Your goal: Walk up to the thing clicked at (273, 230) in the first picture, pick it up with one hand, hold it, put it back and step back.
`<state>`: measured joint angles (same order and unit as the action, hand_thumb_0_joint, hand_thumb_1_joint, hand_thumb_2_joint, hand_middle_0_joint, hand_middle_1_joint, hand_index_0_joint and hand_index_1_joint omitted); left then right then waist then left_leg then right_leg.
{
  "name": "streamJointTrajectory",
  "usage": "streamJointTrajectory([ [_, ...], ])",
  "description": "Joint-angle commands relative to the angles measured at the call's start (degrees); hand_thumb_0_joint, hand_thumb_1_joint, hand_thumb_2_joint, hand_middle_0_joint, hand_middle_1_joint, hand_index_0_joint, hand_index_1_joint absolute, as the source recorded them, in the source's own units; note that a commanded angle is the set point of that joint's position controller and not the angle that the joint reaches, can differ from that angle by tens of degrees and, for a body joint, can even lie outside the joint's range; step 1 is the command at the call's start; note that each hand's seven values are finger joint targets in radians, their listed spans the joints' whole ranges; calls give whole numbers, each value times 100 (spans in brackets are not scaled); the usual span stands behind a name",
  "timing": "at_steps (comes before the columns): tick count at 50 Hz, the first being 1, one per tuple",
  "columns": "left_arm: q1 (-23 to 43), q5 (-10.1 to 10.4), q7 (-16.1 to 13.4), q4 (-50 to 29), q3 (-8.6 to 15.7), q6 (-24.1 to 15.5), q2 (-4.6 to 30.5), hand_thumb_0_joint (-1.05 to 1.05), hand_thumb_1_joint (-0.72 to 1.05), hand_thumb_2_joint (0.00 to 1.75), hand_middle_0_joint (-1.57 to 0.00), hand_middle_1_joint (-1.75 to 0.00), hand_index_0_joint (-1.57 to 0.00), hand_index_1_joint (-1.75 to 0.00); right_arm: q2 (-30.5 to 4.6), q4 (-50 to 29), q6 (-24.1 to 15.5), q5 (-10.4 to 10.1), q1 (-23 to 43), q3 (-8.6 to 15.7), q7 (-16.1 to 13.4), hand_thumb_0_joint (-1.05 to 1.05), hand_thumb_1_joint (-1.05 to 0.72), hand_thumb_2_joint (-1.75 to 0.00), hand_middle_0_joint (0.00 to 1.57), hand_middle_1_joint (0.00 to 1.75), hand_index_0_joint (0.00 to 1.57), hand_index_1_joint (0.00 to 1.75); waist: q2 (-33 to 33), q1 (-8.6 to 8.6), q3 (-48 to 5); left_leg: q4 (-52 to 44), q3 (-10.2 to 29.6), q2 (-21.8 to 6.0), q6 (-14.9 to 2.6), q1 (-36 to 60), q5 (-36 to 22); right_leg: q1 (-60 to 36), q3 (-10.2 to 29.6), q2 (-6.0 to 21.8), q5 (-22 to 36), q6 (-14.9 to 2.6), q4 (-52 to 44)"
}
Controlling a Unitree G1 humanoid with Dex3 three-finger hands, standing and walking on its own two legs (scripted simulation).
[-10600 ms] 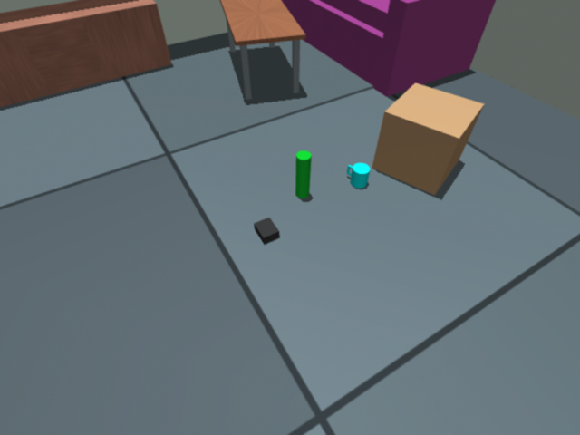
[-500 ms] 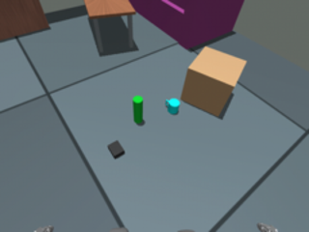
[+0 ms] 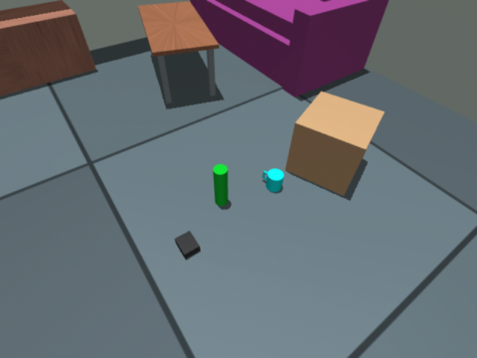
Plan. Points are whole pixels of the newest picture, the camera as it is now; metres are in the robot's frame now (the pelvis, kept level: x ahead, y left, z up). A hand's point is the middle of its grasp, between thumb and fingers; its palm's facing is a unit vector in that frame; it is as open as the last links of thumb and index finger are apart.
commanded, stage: walk up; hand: left
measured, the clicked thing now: (187, 244) +0.72 +0.25 -0.75
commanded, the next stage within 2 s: stand in 0.44 s
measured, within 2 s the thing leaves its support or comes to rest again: neither
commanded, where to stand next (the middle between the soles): +0.38 +0.03 m, yaw +0 degrees
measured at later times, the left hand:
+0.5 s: hand out of the picture +0.10 +0.25 -0.15, palm faces +0.01 -0.94 -0.34, open 7.3 cm
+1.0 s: hand out of the picture +0.08 +0.25 -0.15, palm faces -0.04 -0.94 -0.34, open 7.3 cm
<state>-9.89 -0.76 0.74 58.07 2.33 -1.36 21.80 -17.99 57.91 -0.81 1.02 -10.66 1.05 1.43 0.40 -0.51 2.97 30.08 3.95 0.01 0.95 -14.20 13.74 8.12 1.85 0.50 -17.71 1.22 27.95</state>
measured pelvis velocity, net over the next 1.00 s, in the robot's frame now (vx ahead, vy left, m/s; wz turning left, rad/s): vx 0.00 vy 0.00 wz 0.00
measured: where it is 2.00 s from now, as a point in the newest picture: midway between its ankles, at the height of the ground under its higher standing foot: outside the picture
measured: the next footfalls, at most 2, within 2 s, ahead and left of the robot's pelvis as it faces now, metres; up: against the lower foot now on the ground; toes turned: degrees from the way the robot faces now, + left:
none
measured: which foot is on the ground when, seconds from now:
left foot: down 0.00-1.00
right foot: down 0.00-1.00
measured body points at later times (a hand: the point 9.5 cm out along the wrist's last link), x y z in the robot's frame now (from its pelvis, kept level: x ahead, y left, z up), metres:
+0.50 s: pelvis +0.01 +0.00 +0.01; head +0.03 +0.00 +0.46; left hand +0.10 +0.30 -0.12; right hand +0.13 -0.30 -0.12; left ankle +0.03 +0.13 -0.74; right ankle -0.03 -0.14 -0.74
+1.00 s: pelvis +0.00 +0.00 +0.01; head +0.01 +0.00 +0.46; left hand +0.08 +0.30 -0.12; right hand +0.07 -0.31 -0.12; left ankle +0.03 +0.13 -0.74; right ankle -0.03 -0.14 -0.74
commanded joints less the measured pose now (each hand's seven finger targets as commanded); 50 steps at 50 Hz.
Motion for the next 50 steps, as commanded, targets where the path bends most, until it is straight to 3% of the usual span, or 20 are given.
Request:
streamJointTrajectory([
  [1,327,22,-102,-279,261,-144,1147,0,90,90,-20,-30,-20,-30,-1371,-365,-196,-17,441,320,-123,0,-90,-90,20,30,20,30,-171,-28,-386,-704,589,-518,-321,46,-583,-188,377,448,805,-420,-637],
  [6,477,55,-143,-174,254,-127,1151,0,90,90,-20,-30,-20,-30,-1304,-228,-194,-36,486,309,-171,0,-90,-90,20,30,20,30,-53,-9,-695,-451,355,-527,-335,391,-2046,-491,255,539,1866,-338,-482],
  [10,509,59,-164,-108,242,-98,1132,0,90,90,-20,-30,-20,-30,-1263,-200,-153,-44,656,300,-179,0,-90,-90,20,30,20,30,-41,-40,-699,-413,283,-530,-365,520,-2190,-473,200,536,2027,-307,-487],
  [13,629,50,-167,-63,222,-86,1136,0,90,90,-20,-30,-20,-30,-1242,-164,-109,-41,804,304,-177,0,-90,-90,20,30,20,30,-50,-19,-498,-490,286,-479,-307,439,-1760,-353,260,567,1785,-313,-642],
  [20,731,22,-155,14,214,-82,1131,0,90,90,-20,-30,-20,-30,-1251,-71,-92,-19,959,293,-166,0,-90,-90,20,30,20,30,-110,-5,-440,-714,333,-496,-292,472,-1426,-371,241,553,1406,-299,-828],
  [23,737,39,-147,123,104,-70,1003,0,90,90,-20,-30,-20,-30,-1345,8,-100,-75,967,267,-173,0,-90,-90,20,30,20,30,-86,73,-520,-840,424,-615,-226,872,-2111,-242,324,615,1897,-232,-975],
  [26,750,61,-153,169,86,-75,1036,0,90,90,-20,-30,-20,-30,-1373,93,-104,-71,969,237,-192,0,-90,-90,20,30,20,30,-162,62,-704,-869,365,-646,-243,1009,-2315,-464,316,629,2062,-193,-982],
  [31,730,39,-144,271,62,-80,1063,0,90,90,-20,-30,-20,-30,-1374,171,-92,-92,968,208,-191,0,-90,-90,20,30,20,30,-68,87,-704,-1036,313,-646,-217,1054,-1941,-457,317,634,1816,-186,-1127],
  [33,680,36,-151,304,47,-83,1068,0,90,90,-20,-30,-20,-30,-1349,211,-92,-86,998,195,-183,0,-90,-90,20,30,20,30,-26,62,-703,-1025,313,-651,-209,1067,-2127,-478,293,649,2024,-188,-1126],
  [37,679,32,-139,332,16,-64,1019,0,90,90,-20,-30,-20,-30,-1412,287,-73,-78,961,183,-175,0,-90,-90,20,30,20,30,-111,75,-458,-1230,328,-625,-184,808,-1359,-338,331,612,1202,-180,-1292],
  [41,618,24,-131,349,22,-71,1075,0,90,90,-20,-30,-20,-30,-1367,322,-93,-73,947,166,-162,0,-90,-90,20,30,20,30,-70,58,-456,-1263,347,-631,-186,860,-1298,-261,353,637,1166,-201,-1302],
  [43,621,31,-126,366,19,-57,1054,0,90,90,-20,-30,-20,-30,-1414,374,-87,-65,892,168,-160,0,-90,-90,20,30,20,30,-111,64,-286,-1379,385,-608,-171,650,-883,-205,343,597,813,-184,-1335],
  [50,529,31,-112,359,5,-64,1049,0,90,90,-20,-30,-20,-30,-1431,407,-89,-65,807,175,-141,0,-90,-90,20,30,20,30,-103,63,-285,-1369,420,-610,-185,684,-797,-122,381,621,708,-209,-1354],
])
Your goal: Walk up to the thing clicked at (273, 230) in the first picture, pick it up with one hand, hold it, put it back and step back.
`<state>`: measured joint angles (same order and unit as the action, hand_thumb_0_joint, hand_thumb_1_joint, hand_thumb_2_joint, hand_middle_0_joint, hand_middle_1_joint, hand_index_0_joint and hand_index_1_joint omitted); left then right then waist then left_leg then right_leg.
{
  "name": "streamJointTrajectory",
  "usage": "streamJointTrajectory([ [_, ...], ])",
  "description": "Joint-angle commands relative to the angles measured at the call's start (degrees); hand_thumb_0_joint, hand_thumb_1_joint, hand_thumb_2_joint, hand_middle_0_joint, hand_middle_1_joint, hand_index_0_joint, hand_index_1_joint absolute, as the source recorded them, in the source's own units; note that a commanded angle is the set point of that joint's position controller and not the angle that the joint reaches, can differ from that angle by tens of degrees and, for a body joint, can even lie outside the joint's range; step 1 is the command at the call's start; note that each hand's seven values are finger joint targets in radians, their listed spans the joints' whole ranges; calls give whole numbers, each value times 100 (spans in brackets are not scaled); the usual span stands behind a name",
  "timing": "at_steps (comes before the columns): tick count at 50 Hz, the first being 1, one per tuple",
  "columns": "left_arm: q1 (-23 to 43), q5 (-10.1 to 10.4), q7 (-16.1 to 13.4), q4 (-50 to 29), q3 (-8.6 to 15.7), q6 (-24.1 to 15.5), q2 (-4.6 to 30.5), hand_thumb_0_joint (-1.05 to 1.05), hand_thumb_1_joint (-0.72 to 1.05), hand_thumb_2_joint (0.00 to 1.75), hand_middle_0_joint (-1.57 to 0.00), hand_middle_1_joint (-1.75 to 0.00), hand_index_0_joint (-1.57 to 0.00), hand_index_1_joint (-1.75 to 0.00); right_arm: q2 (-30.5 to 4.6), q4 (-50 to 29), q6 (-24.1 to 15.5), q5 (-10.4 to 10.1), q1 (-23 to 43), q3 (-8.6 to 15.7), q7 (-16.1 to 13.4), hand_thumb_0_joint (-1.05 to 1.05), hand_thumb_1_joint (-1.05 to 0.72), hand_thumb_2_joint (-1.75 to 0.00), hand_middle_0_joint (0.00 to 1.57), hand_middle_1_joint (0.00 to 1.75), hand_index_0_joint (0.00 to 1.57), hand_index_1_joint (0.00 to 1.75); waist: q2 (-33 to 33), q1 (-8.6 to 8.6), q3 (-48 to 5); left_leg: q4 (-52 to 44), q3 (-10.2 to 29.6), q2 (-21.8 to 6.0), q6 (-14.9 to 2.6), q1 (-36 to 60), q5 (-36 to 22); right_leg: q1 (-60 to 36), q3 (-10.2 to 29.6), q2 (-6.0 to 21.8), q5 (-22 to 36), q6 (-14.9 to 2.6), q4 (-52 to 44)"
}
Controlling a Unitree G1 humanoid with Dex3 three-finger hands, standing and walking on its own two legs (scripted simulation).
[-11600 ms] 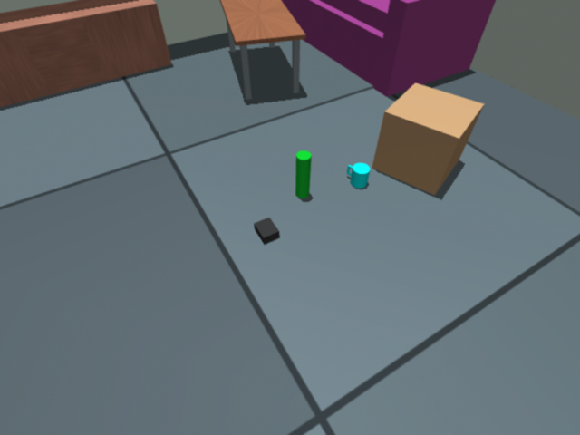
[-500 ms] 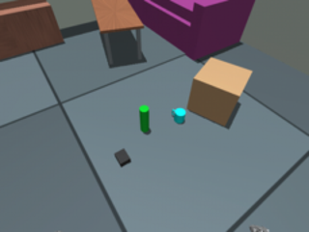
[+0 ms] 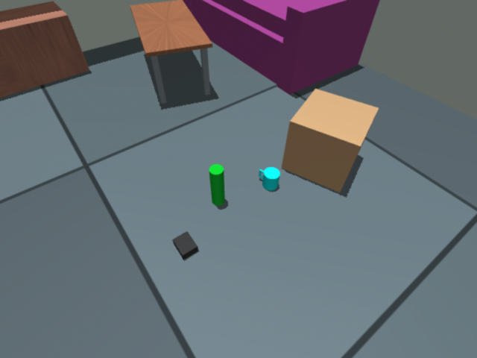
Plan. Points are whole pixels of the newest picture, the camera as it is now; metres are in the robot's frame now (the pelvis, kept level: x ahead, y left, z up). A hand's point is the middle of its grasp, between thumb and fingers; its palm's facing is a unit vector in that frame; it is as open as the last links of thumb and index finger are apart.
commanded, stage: stand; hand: left
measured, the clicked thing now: (185, 245) +0.72 +0.26 -0.76
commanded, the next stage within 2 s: walk up in 0.44 s
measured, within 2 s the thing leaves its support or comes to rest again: neither
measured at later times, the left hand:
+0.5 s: hand out of the picture +0.08 +0.26 -0.16, palm faces -0.03 -0.94 -0.34, open 7.3 cm
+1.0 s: hand (79, 339) +0.19 +0.32 -0.15, palm faces -0.08 -0.93 -0.36, open 7.3 cm
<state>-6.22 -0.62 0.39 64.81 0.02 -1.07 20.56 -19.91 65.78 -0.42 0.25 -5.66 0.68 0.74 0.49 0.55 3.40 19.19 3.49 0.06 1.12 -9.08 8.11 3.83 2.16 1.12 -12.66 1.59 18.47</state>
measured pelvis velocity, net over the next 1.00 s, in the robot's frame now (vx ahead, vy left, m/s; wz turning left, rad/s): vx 0.14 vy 0.04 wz -0.01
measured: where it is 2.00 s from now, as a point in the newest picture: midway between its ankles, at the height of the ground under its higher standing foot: (229, 349)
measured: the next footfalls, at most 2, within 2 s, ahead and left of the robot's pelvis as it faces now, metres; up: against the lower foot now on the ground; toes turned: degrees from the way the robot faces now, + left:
right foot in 1.12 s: +0.37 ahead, -0.10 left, +0.00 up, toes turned -2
left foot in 1.42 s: +0.37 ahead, +0.17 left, +0.00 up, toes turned +1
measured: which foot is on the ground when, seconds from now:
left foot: down 0.00-1.00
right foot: down 0.00-0.72, up 0.74-1.00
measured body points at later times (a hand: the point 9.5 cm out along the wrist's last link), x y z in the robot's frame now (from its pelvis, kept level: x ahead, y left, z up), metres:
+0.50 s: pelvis +0.01 +0.00 +0.00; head +0.02 +0.00 +0.45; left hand +0.08 +0.30 -0.13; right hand +0.09 -0.31 -0.13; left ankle +0.03 +0.13 -0.75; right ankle -0.03 -0.14 -0.75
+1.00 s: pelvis +0.14 +0.04 -0.01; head +0.16 +0.05 +0.44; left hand +0.19 +0.37 -0.13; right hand +0.18 -0.27 -0.12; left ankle +0.12 +0.14 -0.75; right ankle +0.23 -0.11 -0.71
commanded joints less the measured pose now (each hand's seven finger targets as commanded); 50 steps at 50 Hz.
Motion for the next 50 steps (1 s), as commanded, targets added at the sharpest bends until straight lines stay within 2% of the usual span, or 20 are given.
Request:
streamJointTrajectory([
  [1,138,13,-75,-315,240,-84,1183,0,90,90,-20,-30,-20,-30,-1231,-363,-126,15,252,206,-76,0,-90,-90,20,30,20,30,-140,-23,-326,-320,470,-596,-196,114,-77,331,351,551,116,-245,-426],
  [7,103,22,-86,-351,241,-99,1203,0,90,90,-20,-30,-20,-30,-1243,-363,-135,-1,186,193,-85,0,-90,-90,20,30,20,30,-56,-20,-512,-180,446,-634,-211,270,-734,181,352,576,659,-244,-320],
  [15,25,23,-92,-363,206,-73,1190,0,90,90,-20,-30,-20,-30,-1270,-346,-108,-3,171,163,-92,0,-90,-90,20,30,20,30,-88,-22,-381,-195,420,-616,-198,207,-427,322,355,563,439,-247,-359],
  [19,24,35,-101,-374,208,-83,1187,0,90,90,-20,-30,-20,-30,-1256,-359,-134,-12,180,156,-104,0,-90,-90,20,30,20,30,-88,-37,-597,-67,395,-676,-208,390,-1328,108,319,591,1173,-250,-191],
  [21,-16,45,-97,-367,203,-79,1186,0,90,90,-20,-30,-20,-30,-1260,-342,-138,-14,140,146,-112,0,-90,-90,20,30,20,30,-157,-40,-577,-89,356,-648,-216,391,-1225,127,340,588,1130,-231,-224],
  [22,-362,-14,-6,-603,498,-144,1578,0,90,90,-20,-30,-20,-30,-1586,-675,-178,69,-150,450,25,0,-90,-90,20,30,20,30,-229,-63,-1144,308,359,-412,-611,523,1158,-209,76,218,-1001,-492,265],
  [24,-540,-102,50,-622,585,-156,1590,0,90,90,-20,-30,-20,-30,-1589,-833,-135,151,-37,527,116,0,-90,-90,20,30,20,30,-197,-206,-210,298,678,-439,-713,-789,3172,315,630,413,-2743,-728,308],
  [26,-1008,-103,47,-643,683,-219,1689,0,90,90,-20,-30,-20,-30,-1292,-1224,-124,164,603,493,177,0,-90,-90,20,30,20,30,437,-598,715,1272,157,-77,-476,-2616,2317,-406,1654,993,-2964,-1092,-564],
  [27,-1300,-135,24,-675,750,-276,1887,0,90,90,-20,-30,-20,-30,-1188,-1373,-143,196,832,474,177,0,-90,-90,20,30,20,30,935,-775,947,2312,-193,4,-317,-3335,1800,-838,2442,1740,-2226,-1399,-1115],
  [28,-1217,-158,16,-819,786,-325,1949,0,90,90,-20,-30,-20,-30,-1204,-1417,-189,206,696,480,160,0,-90,-90,20,30,20,30,730,-657,920,2468,66,-221,-285,-3348,1682,-932,2536,2056,-775,-1645,-965],
  [31,-682,-125,40,-1178,784,-340,1909,0,90,90,-20,-30,-20,-30,-1244,-1484,-307,155,152,535,236,0,-90,-90,20,30,20,30,955,-251,466,1850,-37,-498,-267,-2145,1774,-522,1448,1665,556,-1499,-545],
  [33,-263,-79,76,-1408,698,-307,1777,0,90,90,-20,-30,-20,-30,-1232,-1349,-336,153,-513,643,268,0,-90,-90,20,30,20,30,958,183,142,1093,-373,-303,-257,-601,856,298,522,1175,1355,-1134,144],
  [34,-223,-18,86,-1469,657,-262,1664,0,90,90,-20,-30,-20,-30,-1268,-1207,-341,179,-1020,739,252,0,-90,-90,20,30,20,30,605,436,-28,565,-677,9,-230,505,197,989,43,771,1479,-916,988],
  [35,-518,-15,104,-1537,589,-249,1368,0,90,90,-20,-30,-20,-30,-1572,-1071,-348,217,-1772,917,193,0,-90,-90,20,30,20,30,-423,749,-514,298,-383,-59,-379,1722,360,1623,-288,277,1152,-660,2565],
  [36,-784,60,99,-1676,483,-261,902,0,90,90,-20,-30,-20,-30,-2149,-1140,-388,306,-2181,1037,151,0,-90,-90,20,30,20,30,-1994,749,-646,-565,2471,-1685,-904,2208,1304,3055,-188,-739,-1587,-364,4040],
  [37,-797,6,6,-1569,583,-225,1454,0,90,90,-20,-30,-20,-30,-2302,-1350,-383,147,-1763,1042,161,0,-90,-90,20,30,20,30,-1088,571,-632,-729,3214,-2169,-1441,1347,2029,2774,697,-372,-2141,-527,4498],
  [39,-1144,91,32,-1456,546,-211,1544,0,90,90,-20,-30,-20,-30,-1880,-1702,-375,62,-1043,870,128,0,-90,-90,20,30,20,30,-557,98,-57,-605,2137,-1953,-1447,817,1752,2911,755,-8,-1383,-561,4781],
  [40,-1260,78,55,-1388,546,-216,1563,0,90,90,-20,-30,-20,-30,-1697,-1830,-394,53,-901,802,97,0,-90,-90,20,30,20,30,-553,28,75,-579,1768,-1781,-1351,656,1482,2898,680,166,-1171,-511,4455],
  [44,-1304,5,192,-1459,543,-193,1411,0,90,90,-20,-30,-20,-30,-1620,-1922,-458,63,-1147,742,91,0,-90,-90,20,30,20,30,-776,44,258,-666,682,-1459,-1342,337,-13,2481,240,250,-708,-199,3268],
  [50,-962,-59,297,-1771,617,-247,1294,0,90,90,-20,-30,-20,-30,-1690,-2205,-435,29,-1185,730,150,0,-90,-90,20,30,20,30,-870,44,232,-367,206,-1291,-1256,-217,34,1556,-326,244,198,-269,1784],
])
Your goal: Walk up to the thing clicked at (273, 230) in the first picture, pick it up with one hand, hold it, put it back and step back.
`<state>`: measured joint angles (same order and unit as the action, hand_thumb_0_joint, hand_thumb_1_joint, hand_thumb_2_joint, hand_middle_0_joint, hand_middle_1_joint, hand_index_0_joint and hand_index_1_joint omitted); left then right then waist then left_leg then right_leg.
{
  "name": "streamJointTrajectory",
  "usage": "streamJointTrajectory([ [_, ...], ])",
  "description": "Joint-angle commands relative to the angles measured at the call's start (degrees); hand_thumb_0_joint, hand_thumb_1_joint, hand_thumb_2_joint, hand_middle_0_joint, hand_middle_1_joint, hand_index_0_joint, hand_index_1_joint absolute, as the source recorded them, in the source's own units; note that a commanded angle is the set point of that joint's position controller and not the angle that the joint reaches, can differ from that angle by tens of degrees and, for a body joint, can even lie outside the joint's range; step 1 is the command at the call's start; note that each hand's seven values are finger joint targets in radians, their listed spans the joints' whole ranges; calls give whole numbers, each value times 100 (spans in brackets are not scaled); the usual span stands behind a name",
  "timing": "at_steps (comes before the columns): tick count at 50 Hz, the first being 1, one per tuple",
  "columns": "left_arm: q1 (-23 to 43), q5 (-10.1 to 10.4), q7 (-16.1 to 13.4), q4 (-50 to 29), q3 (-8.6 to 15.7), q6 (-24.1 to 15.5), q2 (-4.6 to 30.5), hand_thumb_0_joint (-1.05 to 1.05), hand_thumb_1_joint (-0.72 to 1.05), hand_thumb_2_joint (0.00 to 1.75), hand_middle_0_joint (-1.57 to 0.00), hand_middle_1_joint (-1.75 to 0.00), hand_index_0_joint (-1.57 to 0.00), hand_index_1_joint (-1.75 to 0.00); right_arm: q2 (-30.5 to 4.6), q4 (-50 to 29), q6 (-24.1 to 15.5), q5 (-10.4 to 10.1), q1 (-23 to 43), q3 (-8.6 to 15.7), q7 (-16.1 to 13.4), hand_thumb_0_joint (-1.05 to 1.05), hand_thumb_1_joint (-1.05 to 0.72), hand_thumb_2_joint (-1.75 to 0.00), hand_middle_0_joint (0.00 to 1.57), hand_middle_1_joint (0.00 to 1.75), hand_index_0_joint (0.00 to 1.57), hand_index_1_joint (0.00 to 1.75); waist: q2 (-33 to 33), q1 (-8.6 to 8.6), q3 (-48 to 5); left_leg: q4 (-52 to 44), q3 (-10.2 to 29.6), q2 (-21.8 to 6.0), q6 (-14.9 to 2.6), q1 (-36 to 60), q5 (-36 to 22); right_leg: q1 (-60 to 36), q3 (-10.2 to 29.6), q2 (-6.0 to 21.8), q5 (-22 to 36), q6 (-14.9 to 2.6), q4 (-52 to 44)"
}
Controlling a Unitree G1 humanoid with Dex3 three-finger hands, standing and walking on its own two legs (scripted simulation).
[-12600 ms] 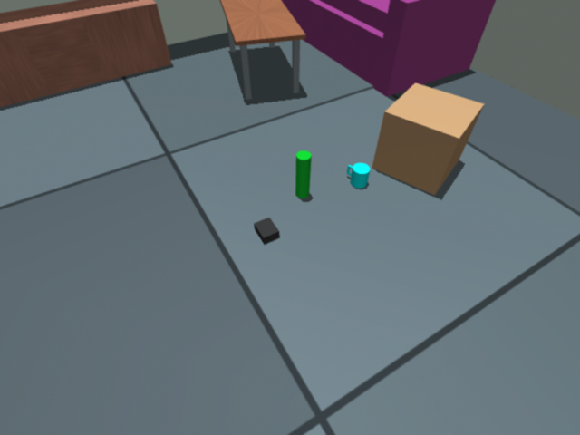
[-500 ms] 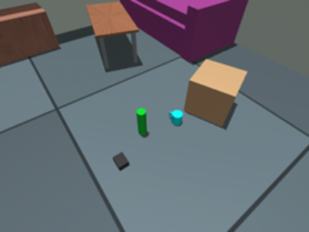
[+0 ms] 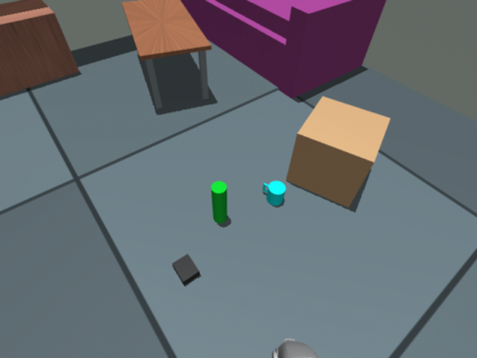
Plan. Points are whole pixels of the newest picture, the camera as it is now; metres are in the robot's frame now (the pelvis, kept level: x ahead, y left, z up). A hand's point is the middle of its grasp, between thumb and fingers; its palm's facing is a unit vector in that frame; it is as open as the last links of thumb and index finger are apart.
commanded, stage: walk up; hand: left
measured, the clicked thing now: (186, 269) +0.57 +0.22 -0.75
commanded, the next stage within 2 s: none
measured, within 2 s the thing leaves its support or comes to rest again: neither
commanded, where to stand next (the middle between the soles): +0.24 -0.01 m, yaw +1 degrees
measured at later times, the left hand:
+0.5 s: hand (105, 334) +0.20 +0.27 -0.17, palm faces -0.02 -0.93 -0.36, open 7.3 cm
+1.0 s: hand (118, 321) +0.22 +0.25 -0.15, palm faces -0.05 -0.94 -0.34, open 7.3 cm
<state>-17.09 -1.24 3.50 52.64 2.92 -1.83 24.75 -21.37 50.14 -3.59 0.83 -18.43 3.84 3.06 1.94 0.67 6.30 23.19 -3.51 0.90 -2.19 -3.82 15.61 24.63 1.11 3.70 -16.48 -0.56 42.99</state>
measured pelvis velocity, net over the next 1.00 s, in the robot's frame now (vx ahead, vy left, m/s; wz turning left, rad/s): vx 0.13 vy -0.01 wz -0.02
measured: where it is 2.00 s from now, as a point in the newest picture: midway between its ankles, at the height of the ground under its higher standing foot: outside the picture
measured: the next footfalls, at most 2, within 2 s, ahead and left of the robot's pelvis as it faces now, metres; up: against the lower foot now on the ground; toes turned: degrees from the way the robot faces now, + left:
right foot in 0.12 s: +0.23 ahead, -0.14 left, +0.00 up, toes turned -1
left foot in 0.42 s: +0.23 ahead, +0.13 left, +0.00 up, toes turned +2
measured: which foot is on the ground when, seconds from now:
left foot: down 0.00-0.14, up 0.16-0.40, down 0.42-1.00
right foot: up 0.00-0.10, down 0.12-1.00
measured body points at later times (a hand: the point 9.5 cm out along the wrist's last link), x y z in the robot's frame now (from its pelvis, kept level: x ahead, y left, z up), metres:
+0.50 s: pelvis +0.12 +0.01 -0.03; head +0.15 +0.02 +0.42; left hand +0.20 +0.32 -0.15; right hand +0.20 -0.31 -0.13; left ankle +0.19 +0.13 -0.74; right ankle +0.14 -0.14 -0.73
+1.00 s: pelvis +0.13 -0.01 +0.00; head +0.15 -0.01 +0.45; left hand +0.22 +0.30 -0.13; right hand +0.23 -0.31 -0.13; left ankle +0.19 +0.13 -0.74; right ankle +0.11 -0.14 -0.74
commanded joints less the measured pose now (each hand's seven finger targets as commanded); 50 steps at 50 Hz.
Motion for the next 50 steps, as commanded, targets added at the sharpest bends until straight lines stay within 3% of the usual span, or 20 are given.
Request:
streamJointTrajectory([
  [1,94,7,-19,-532,361,-179,893,0,90,90,-20,-30,-20,-30,-1531,-682,-100,-40,112,408,-85,0,-90,-90,20,30,20,30,-955,-10,-54,-676,931,-1390,-881,-1018,-513,-825,-227,-80,622,-72,-700],
  [5,-782,-17,-132,-360,533,-296,1140,0,90,90,-20,-30,-20,-30,-1202,-820,-17,-30,15,252,-92,0,-90,-90,20,30,20,30,56,-491,-456,1340,557,-881,-544,-1847,-586,-2643,-224,-340,280,-216,-1322],
  [6,-1041,-55,-241,-400,626,-362,1505,0,90,90,-20,-30,-20,-30,-840,-851,-8,-70,-250,121,-119,0,-90,-90,20,30,20,30,1209,-594,-604,3010,161,-266,-247,-2358,-83,-2867,1481,761,-143,-560,-2141],
  [7,-1036,29,-264,-553,641,-386,1808,0,90,90,-20,-30,-20,-30,-990,-826,43,-67,-356,143,-158,0,-90,-90,20,30,20,30,1251,-534,-581,4001,210,263,-39,-2962,1622,-2748,3558,2002,-212,-1333,-2890],
  [8,-748,95,-262,-653,584,-364,1752,0,90,90,-20,-30,-20,-30,-1377,-685,107,-14,-277,259,-219,0,-90,-90,20,30,20,30,464,-417,-326,4498,755,-44,-23,-2844,1905,-2020,3683,2195,-187,-1745,-2746],
  [10,-370,146,-314,-744,507,-355,1472,0,90,90,-20,-30,-20,-30,-1333,-518,135,-125,-411,252,-223,0,-90,-90,20,30,20,30,295,-245,-237,4447,1044,-259,-41,-2800,1334,-1757,2400,1621,373,-1492,-2585],
  [13,67,71,-341,-894,392,-340,1254,0,90,90,-20,-30,-20,-30,-1189,-320,172,-81,-654,242,-166,0,-90,-90,20,30,20,30,708,-6,-277,3566,676,-369,145,-2198,913,-1144,1007,1071,1561,-1289,-2388],
  [15,105,-1,-368,-944,318,-309,1146,0,90,90,-20,-30,-20,-30,-989,-315,188,-41,-491,188,-169,0,-90,-90,20,30,20,30,745,-40,-322,2450,408,-391,235,-1731,863,-814,529,962,2582,-1260,-2050],
  [18,279,50,-393,-879,260,-204,1167,0,90,90,-20,-30,-20,-30,-937,-221,156,-33,-271,194,-229,0,-90,-90,20,30,20,30,720,-62,-715,1504,133,-204,214,-998,38,-765,340,904,3148,-1084,-1325],
  [20,593,149,-400,-914,152,-78,970,0,90,90,-20,-30,-20,-30,-1043,-92,115,10,-379,248,-297,0,-90,-90,20,30,20,30,328,153,-779,878,171,-157,105,-277,-1118,-128,292,690,1959,-745,-779],
  [21,571,176,-403,-920,103,-10,782,0,90,90,-20,-30,-20,-30,-1300,-124,90,50,-261,285,-334,0,-90,-90,20,30,20,30,-268,131,-713,448,772,-620,-23,-302,-1534,87,157,358,1066,-475,-500],
  [22,376,238,-403,-891,59,67,606,0,90,90,-20,-30,-20,-30,-1627,-292,44,81,75,315,-355,0,-90,-90,20,30,20,30,-881,-63,-753,-74,2225,-1606,-426,-618,-1476,79,14,-265,59,-175,98],
  [23,170,244,-456,-627,145,184,877,0,90,90,-20,-30,-20,-30,-1907,-346,48,-22,355,325,-352,0,-90,-90,20,30,20,30,-1211,-47,-790,-315,2907,-2205,-1113,-1319,-1008,-484,123,-444,-1662,-131,777],
  [25,291,192,-455,-432,189,248,952,0,90,90,-20,-30,-20,-30,-1680,-318,59,14,720,266,-395,0,-90,-90,20,30,20,30,-1001,-142,-486,-311,2532,-1942,-1116,-1590,-445,-402,467,-309,-1730,-206,1241],
  [30,186,128,-387,-63,192,140,796,0,90,90,-20,-30,-20,-30,-1560,-196,90,21,864,189,-407,0,-90,-90,20,30,20,30,-1374,-171,-943,472,1579,-1504,-785,-750,-1915,-675,-76,-280,-1108,-134,-309],
  [32,41,75,-418,128,175,92,703,0,90,90,-20,-30,-20,-30,-1470,-148,156,-39,980,133,-401,0,-90,-90,20,30,20,30,-1218,-297,-1048,876,1319,-1406,-556,-916,-2274,-1400,-105,-285,-45,-165,-1595],
  [34,476,-1,-442,34,227,-9,1175,0,90,90,-20,-30,-20,-30,-1010,-139,174,-171,950,-15,-379,0,-90,-90,20,30,20,30,-160,-70,-977,1244,774,-757,5,-1426,-1475,-1526,1224,588,1243,-531,-1789],
  [35,953,59,-388,-3,198,9,1285,0,90,90,-20,-30,-20,-30,-1015,14,197,-170,969,-7,-389,0,-90,-90,20,30,20,30,6,125,-865,1013,539,-487,90,-735,-226,-661,1300,880,931,-771,-1748],
  [38,1023,95,-353,140,53,28,974,0,90,90,-20,-30,-20,-30,-1216,199,146,-105,1410,23,-337,0,-90,-90,20,30,20,30,-147,-17,-750,491,830,-798,-58,-489,-589,-632,643,360,487,-292,-1768],
  [50,1303,145,-346,625,20,43,829,0,90,90,-20,-30,-20,-30,-1117,921,107,-90,1648,-150,-304,0,-90,-90,20,30,20,30,-32,-86,-817,-171,627,-841,130,-104,-1492,-1434,494,366,1090,-146,-2558],
])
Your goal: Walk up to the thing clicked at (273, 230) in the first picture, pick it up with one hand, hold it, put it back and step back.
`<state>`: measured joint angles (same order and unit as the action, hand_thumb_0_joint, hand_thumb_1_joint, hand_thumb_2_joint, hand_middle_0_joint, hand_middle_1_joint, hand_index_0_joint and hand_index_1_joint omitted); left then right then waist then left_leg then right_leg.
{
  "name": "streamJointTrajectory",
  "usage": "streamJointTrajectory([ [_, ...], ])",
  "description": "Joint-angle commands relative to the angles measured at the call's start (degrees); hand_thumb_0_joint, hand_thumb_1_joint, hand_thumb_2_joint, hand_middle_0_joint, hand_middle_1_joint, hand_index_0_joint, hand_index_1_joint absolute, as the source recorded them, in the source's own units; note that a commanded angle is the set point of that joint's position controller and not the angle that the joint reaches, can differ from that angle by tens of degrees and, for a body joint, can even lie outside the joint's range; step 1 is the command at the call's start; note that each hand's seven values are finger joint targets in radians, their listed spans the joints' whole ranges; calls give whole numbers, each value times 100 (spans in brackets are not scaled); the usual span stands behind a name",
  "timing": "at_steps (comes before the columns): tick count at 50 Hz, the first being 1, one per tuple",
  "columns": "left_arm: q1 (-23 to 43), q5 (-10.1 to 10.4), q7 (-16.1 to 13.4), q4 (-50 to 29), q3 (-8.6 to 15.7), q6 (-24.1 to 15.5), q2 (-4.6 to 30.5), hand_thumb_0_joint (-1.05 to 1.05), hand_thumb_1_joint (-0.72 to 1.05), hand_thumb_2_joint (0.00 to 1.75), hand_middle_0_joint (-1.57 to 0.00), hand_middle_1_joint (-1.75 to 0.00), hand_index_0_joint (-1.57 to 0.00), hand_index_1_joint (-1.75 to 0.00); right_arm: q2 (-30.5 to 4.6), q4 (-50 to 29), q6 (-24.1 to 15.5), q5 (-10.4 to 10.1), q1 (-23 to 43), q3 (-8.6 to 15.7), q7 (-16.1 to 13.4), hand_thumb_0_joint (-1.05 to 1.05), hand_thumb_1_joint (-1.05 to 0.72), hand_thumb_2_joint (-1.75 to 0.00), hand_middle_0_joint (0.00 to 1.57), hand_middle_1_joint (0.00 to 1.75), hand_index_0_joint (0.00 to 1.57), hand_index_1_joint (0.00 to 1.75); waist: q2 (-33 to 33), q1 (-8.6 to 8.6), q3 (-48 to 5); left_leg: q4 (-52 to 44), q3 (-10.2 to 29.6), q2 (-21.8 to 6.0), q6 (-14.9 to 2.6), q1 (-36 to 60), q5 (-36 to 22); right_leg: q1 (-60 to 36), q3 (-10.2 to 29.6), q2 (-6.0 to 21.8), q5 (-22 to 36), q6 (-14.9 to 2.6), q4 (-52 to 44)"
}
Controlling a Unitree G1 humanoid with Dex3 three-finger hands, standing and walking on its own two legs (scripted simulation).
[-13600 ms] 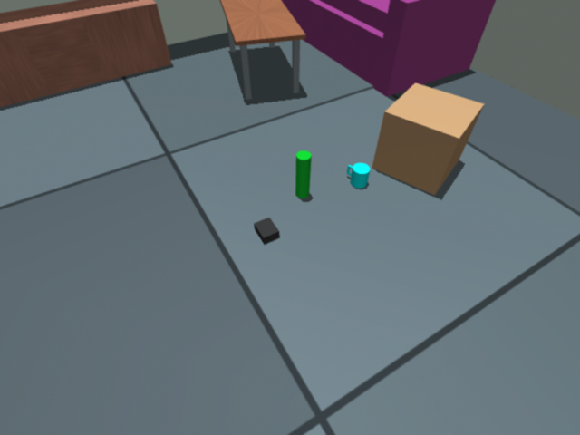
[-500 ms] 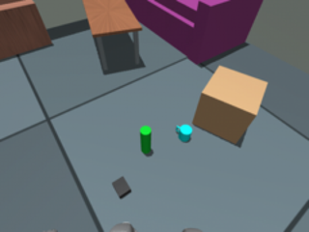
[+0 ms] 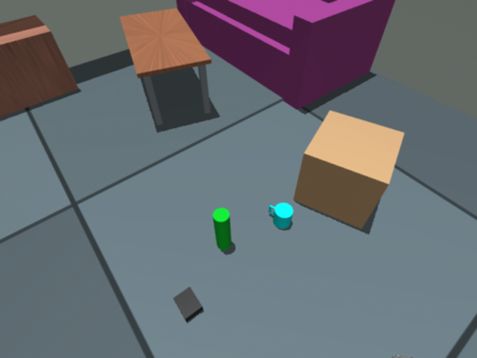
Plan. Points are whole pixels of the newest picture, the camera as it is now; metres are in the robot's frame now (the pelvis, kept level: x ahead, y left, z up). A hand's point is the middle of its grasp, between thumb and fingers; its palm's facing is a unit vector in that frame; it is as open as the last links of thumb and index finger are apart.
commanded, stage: walk up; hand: left
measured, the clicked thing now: (188, 304) +0.43 +0.24 -0.75
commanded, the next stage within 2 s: none
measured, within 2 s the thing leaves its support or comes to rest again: neither
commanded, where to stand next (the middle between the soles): +0.11 +0.00 m, yaw +3 degrees
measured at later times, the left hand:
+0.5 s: hand out of the picture +0.09 +0.26 -0.15, palm faces -0.03 -0.95 -0.32, open 7.3 cm
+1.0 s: hand out of the picture +0.07 +0.24 -0.14, palm faces -0.03 -0.91 -0.41, open 7.3 cm
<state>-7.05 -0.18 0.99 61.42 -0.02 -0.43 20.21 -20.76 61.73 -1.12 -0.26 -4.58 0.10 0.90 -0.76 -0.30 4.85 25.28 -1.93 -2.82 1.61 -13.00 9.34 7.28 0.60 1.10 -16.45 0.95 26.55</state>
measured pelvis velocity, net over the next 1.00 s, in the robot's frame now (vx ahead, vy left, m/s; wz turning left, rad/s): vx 0.04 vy -0.03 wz -0.01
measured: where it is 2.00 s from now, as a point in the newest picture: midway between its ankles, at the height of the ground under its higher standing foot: outside the picture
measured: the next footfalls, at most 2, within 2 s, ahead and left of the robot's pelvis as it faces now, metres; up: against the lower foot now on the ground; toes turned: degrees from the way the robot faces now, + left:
left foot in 1.28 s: +0.08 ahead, +0.14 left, +0.00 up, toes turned +0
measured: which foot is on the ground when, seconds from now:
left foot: down 0.00-0.94, up 0.96-1.00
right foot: down 0.00-1.00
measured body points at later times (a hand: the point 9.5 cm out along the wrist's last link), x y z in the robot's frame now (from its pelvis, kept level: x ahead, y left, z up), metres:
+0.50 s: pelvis +0.01 +0.01 +0.01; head +0.02 +0.02 +0.46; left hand +0.09 +0.31 -0.13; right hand +0.08 -0.30 -0.12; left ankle +0.05 +0.14 -0.74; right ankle -0.02 -0.13 -0.74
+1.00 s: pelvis +0.04 -0.03 +0.00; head +0.04 -0.05 +0.45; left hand +0.07 +0.29 -0.12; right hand +0.07 -0.36 -0.14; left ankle +0.05 +0.13 -0.72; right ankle +0.03 -0.14 -0.74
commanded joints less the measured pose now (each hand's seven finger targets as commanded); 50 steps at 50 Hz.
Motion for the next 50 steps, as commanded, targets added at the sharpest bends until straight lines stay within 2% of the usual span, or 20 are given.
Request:
streamJointTrajectory([
  [1,341,39,-99,-206,315,-89,1293,0,90,90,-20,-30,-20,-30,-1157,-188,-137,21,278,227,-95,0,-90,-90,20,30,20,30,252,18,-618,-449,487,-459,-231,769,-874,273,519,613,1089,-287,-960],
  [11,457,28,-81,-36,319,-51,1229,0,90,90,-20,-30,-20,-30,-1142,24,-163,44,294,208,-119,0,-90,-90,20,30,20,30,-13,20,-786,-776,492,-538,-214,763,-976,-139,417,604,1319,-244,-1076],
  [17,504,4,-67,27,294,-14,1181,0,90,90,-20,-30,-20,-30,-1192,65,-155,67,307,240,-127,0,-90,-90,20,30,20,30,-91,69,-651,-995,590,-567,-235,607,-417,-52,368,553,899,-239,-1135],
  [22,396,-5,-65,69,293,-38,1196,0,90,90,-20,-30,-20,-30,-1153,49,-168,50,306,240,-119,0,-90,-90,20,30,20,30,15,48,-832,-886,520,-573,-247,895,-819,-19,394,590,1121,-222,-1136],
  [34,300,-27,-81,107,299,-47,1194,0,90,90,-20,-30,-20,-30,-1133,59,-117,51,309,260,-109,0,-90,-90,20,30,20,30,51,80,-647,-930,569,-529,-239,844,-447,147,368,564,793,-200,-1242],
  [35,33,-125,15,-110,425,-79,1412,0,90,90,-20,-30,-20,-30,-1509,-55,-137,122,-287,470,-44,0,-90,-90,20,30,20,30,28,149,-1060,-744,493,-265,-520,1128,1896,189,189,265,-1261,-400,-884],
  [36,108,-183,50,-144,439,-58,1383,0,90,90,-20,-30,-20,-30,-1566,12,-132,178,-559,537,-30,0,-90,-90,20,30,20,30,-95,254,-663,-901,826,-421,-615,1118,2871,939,205,212,-1994,-446,-539],
  [37,218,-218,79,-245,442,-41,1272,0,90,90,-20,-30,-20,-30,-1680,7,-118,202,-763,614,-32,0,-90,-90,20,30,20,30,-438,368,-258,-1250,1370,-770,-796,1096,3439,1634,66,109,-2039,-416,7],
  [38,133,-209,93,-349,439,-25,1158,0,90,90,-20,-30,-20,-30,-1762,-114,-125,203,-768,678,-38,0,-90,-90,20,30,20,30,-834,309,70,-1683,1964,-1371,-1099,934,3444,1857,-211,57,-1265,-336,939],
  [39,15,-222,74,-402,481,-35,1209,0,90,90,-20,-30,-20,-30,-1840,-255,-166,234,-736,742,-42,0,-90,-90,20,30,20,30,-708,303,198,-1719,2341,-1735,-1419,903,2792,2076,51,224,-1212,-302,1402],
  [40,-48,-206,79,-455,513,-70,1266,0,90,90,-20,-30,-20,-30,-1837,-373,-202,240,-748,762,-48,0,-90,-90,20,30,20,30,-555,255,87,-1648,2387,-1809,-1565,743,2399,1962,276,398,-1298,-329,1625],
  [42,-409,-151,147,-548,544,-103,1232,0,90,90,-20,-30,-20,-30,-1758,-654,-219,254,-442,743,-28,0,-90,-90,20,30,20,30,-594,78,-300,-1482,1810,-1499,-1462,613,2199,1466,225,450,-1321,-346,1150],
  [43,-683,-143,154,-498,544,-128,1140,0,90,90,-20,-30,-20,-30,-1707,-763,-174,262,-230,738,-5,0,-90,-90,20,30,20,30,-702,-44,-405,-1275,1384,-1221,-1281,275,2062,834,59,335,-914,-335,541],
  [44,-1086,-175,115,-353,554,-159,1046,0,90,90,-20,-30,-20,-30,-1593,-869,-100,221,79,689,22,0,-90,-90,20,30,20,30,-833,-311,-461,-868,896,-910,-1007,-353,1910,-88,-201,172,-190,-341,3],
  [45,-1322,-225,35,-200,569,-177,1046,0,90,90,-20,-30,-20,-30,-1265,-908,1,199,256,583,30,0,-90,-90,20,30,20,30,-453,-432,-421,-143,507,-556,-713,-770,1659,-552,-341,-59,140,-247,-389],
  [46,-1273,-282,-59,-220,624,-197,1264,0,90,90,-20,-30,-20,-30,-743,-958,66,150,-10,419,19,0,-90,-90,20,30,20,30,667,-357,-268,835,30,-73,-354,-1273,1629,-548,729,522,-289,-235,-1232],
  [47,-917,-310,-127,-497,720,-260,1938,0,90,90,-20,-30,-20,-30,-597,-1020,130,155,-45,364,-6,0,-90,-90,20,30,20,30,1330,-323,128,1604,346,559,-112,-1655,2121,391,2663,1750,-1825,-592,-2217],
  [48,-392,-308,-138,-692,725,-265,2087,0,90,90,-20,-30,-20,-30,-1056,-875,164,133,-202,489,-43,0,-90,-90,20,30,20,30,751,-161,468,2009,987,275,-137,-1177,1970,1040,2700,1995,-2252,-1067,-2125],
  [49,-229,-231,-168,-796,667,-304,1800,0,90,90,-20,-30,-20,-30,-1114,-741,156,91,-503,496,-30,0,-90,-90,20,30,20,30,527,-15,468,2086,1036,207,-140,-1262,1764,588,2215,1750,-1101,-1136,-1829],
  [50,-178,-176,-207,-810,603,-340,1602,0,90,90,-20,-30,-20,-30,-1084,-656,167,74,-612,488,-28,0,-90,-90,20,30,20,30,434,48,321,2141,1162,157,-126,-1298,1661,270,1726,1569,99,-1046,-1594],
])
